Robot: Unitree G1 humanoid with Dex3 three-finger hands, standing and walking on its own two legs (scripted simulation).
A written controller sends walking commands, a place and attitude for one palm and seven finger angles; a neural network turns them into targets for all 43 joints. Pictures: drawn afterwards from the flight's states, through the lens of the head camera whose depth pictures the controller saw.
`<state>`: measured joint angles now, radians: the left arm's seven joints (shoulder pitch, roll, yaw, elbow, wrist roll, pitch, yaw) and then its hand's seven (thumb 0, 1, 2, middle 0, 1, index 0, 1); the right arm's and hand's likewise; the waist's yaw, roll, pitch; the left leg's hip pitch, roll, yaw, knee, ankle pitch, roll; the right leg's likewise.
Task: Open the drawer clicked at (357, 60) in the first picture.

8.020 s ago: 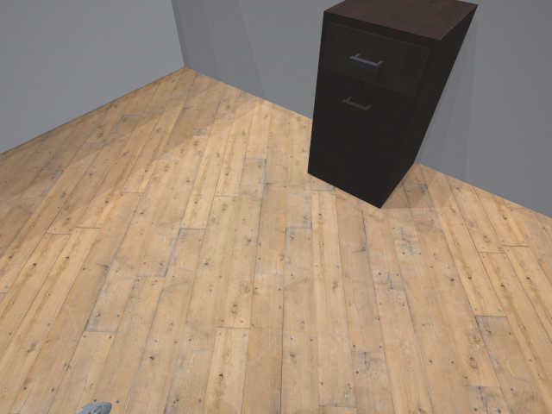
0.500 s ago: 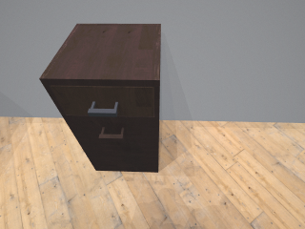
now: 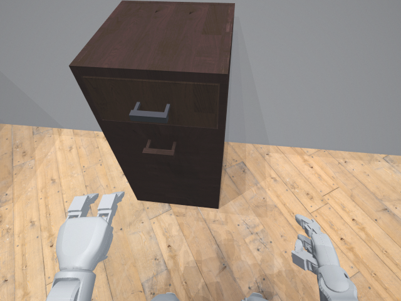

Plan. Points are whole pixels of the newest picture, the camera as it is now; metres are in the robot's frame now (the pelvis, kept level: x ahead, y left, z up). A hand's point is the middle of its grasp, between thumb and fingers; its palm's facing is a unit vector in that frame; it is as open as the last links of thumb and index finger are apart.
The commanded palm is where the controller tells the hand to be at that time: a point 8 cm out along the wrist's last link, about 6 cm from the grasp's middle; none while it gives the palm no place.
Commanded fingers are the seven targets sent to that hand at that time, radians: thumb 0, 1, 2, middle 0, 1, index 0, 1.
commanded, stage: raise the hand with hooked fingers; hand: left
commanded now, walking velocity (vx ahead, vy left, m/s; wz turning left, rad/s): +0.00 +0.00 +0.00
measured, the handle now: (151, 111) +0.60 +0.24 -0.02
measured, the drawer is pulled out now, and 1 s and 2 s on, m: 0.00 0.00 0.00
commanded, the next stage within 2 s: move the hooked fingers above the handle in 1.32 s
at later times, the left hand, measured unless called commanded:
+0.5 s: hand (95, 189) +0.28 +0.25 +0.07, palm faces +0.07 -0.09 -0.99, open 12.5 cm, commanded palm +0.26 +0.25 +0.13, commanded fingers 0.00 -0.38 0.35 -0.29 -1.12 -0.29 -1.12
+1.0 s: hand (91, 142) +0.34 +0.26 +0.13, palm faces +0.05 -0.07 -1.00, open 13.9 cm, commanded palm +0.31 +0.26 +0.18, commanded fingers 0.00 -0.50 0.30 -0.30 -1.20 -0.30 -1.20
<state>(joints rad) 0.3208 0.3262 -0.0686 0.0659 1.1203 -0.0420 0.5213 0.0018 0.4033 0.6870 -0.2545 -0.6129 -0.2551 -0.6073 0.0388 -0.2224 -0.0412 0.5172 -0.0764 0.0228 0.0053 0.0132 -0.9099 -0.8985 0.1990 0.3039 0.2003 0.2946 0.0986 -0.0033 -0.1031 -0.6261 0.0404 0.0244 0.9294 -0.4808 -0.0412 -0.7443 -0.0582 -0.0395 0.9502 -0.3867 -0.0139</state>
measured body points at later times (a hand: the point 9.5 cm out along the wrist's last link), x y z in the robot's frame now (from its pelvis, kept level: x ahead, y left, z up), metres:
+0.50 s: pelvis +0.02 +0.02 +0.04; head +0.05 -0.01 +0.48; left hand +0.27 +0.25 +0.12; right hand +0.19 -0.23 -0.07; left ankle -0.01 +0.15 -0.68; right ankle +0.05 -0.11 -0.68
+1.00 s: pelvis +0.03 +0.02 +0.05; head +0.06 -0.01 +0.50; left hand +0.34 +0.26 +0.19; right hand +0.24 -0.19 -0.06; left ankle -0.01 +0.15 -0.68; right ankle +0.05 -0.11 -0.68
